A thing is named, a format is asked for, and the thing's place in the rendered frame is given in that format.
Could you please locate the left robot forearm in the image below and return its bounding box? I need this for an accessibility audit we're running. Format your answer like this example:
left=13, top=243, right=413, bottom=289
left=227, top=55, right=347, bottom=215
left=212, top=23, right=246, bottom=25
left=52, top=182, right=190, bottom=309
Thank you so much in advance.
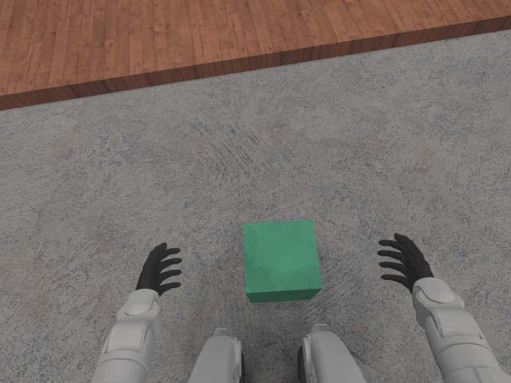
left=90, top=289, right=162, bottom=383

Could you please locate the right robot forearm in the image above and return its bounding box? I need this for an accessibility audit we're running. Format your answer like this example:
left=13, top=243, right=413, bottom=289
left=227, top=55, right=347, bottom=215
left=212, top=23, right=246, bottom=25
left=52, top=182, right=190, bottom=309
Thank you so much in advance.
left=412, top=277, right=511, bottom=383

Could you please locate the robot left thigh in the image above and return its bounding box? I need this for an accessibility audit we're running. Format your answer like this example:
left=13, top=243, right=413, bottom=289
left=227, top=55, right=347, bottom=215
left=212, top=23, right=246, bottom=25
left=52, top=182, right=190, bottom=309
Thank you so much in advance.
left=188, top=336, right=241, bottom=383

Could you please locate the robot right shin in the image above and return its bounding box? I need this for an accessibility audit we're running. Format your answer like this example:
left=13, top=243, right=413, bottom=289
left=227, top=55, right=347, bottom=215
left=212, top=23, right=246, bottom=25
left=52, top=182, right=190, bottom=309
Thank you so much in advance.
left=306, top=324, right=329, bottom=383

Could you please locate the right robot hand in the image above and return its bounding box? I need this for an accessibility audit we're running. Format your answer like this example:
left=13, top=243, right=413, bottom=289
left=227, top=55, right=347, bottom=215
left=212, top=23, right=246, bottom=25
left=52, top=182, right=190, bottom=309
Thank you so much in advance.
left=377, top=233, right=434, bottom=294

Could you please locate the left robot hand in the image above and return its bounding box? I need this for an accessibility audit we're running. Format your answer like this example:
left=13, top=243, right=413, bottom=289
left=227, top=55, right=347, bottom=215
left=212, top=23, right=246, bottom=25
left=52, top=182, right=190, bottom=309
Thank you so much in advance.
left=136, top=243, right=182, bottom=296

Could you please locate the carton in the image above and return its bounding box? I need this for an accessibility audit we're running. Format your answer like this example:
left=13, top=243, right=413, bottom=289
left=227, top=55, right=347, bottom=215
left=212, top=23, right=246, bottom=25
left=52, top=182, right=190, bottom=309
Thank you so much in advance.
left=243, top=219, right=323, bottom=303

